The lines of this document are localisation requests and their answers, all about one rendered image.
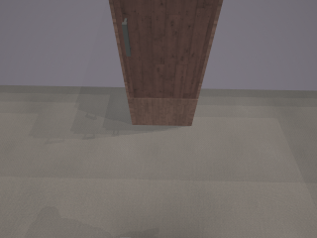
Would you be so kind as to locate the cupboard door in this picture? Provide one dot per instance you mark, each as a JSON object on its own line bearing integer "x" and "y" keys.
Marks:
{"x": 169, "y": 40}

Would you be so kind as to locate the handle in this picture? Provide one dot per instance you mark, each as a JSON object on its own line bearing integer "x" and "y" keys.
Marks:
{"x": 126, "y": 37}

